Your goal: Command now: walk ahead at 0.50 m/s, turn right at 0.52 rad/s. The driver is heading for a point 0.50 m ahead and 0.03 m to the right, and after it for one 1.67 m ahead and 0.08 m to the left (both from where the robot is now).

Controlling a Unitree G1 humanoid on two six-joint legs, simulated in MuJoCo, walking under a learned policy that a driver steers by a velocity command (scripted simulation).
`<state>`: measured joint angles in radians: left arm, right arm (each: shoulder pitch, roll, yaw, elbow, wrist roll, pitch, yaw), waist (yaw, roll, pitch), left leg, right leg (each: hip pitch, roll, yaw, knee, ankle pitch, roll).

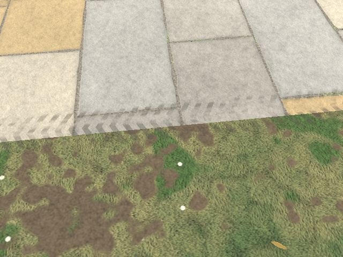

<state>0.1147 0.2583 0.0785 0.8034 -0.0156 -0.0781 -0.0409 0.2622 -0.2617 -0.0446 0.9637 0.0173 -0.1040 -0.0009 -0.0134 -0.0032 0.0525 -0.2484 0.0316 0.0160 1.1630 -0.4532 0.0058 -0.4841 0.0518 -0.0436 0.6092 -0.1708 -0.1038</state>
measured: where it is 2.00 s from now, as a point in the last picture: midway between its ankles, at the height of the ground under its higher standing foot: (181, 114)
